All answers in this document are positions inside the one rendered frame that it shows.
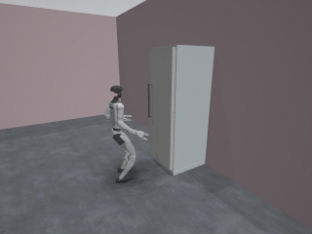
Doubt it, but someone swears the robot left hand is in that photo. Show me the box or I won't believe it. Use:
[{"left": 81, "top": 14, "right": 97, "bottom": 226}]
[{"left": 123, "top": 115, "right": 132, "bottom": 121}]

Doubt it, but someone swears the robot left foot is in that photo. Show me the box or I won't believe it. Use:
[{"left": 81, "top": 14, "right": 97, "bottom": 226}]
[{"left": 118, "top": 167, "right": 132, "bottom": 173}]

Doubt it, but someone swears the right robot forearm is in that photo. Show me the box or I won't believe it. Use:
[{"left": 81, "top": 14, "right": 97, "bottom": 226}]
[{"left": 119, "top": 121, "right": 137, "bottom": 136}]

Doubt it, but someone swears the robot left upper arm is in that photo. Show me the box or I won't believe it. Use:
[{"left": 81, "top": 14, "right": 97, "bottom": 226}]
[{"left": 103, "top": 100, "right": 112, "bottom": 119}]

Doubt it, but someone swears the fridge door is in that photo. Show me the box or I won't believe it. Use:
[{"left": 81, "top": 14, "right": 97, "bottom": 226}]
[{"left": 150, "top": 47, "right": 176, "bottom": 170}]

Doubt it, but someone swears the robot right upper arm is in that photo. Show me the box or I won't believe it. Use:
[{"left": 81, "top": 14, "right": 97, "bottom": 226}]
[{"left": 116, "top": 103, "right": 124, "bottom": 127}]

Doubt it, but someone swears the robot right hand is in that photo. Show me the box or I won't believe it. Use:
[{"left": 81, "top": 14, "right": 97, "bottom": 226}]
[{"left": 136, "top": 131, "right": 149, "bottom": 140}]

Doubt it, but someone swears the robot left shin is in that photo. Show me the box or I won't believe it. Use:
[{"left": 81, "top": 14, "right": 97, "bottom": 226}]
[{"left": 121, "top": 149, "right": 131, "bottom": 169}]

